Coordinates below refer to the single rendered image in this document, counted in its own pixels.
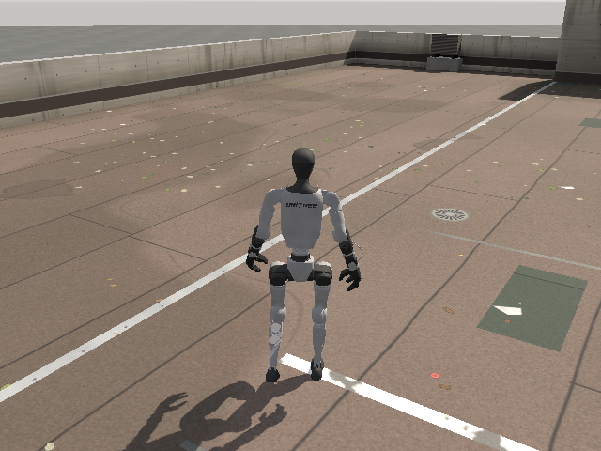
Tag right robot forearm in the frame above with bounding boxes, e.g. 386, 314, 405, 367
339, 229, 359, 271

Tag robot left shin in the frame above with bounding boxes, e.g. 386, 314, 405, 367
269, 306, 283, 371

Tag right robot upper arm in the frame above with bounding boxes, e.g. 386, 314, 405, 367
322, 190, 348, 242

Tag left robot upper arm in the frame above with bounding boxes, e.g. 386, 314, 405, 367
255, 188, 283, 240

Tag robot right hand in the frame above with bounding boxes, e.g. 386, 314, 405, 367
339, 267, 361, 291

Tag robot right foot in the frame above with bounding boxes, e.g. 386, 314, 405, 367
311, 358, 324, 381

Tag robot left hand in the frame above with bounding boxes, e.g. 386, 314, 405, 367
246, 254, 268, 272

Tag left robot forearm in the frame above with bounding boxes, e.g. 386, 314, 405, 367
248, 225, 265, 257

